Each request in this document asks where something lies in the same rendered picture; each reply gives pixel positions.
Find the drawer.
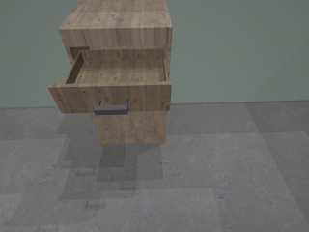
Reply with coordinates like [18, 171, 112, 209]
[47, 48, 172, 114]

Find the cabinet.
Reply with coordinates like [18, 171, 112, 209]
[58, 0, 173, 145]

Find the handle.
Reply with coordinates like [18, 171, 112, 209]
[94, 99, 128, 116]

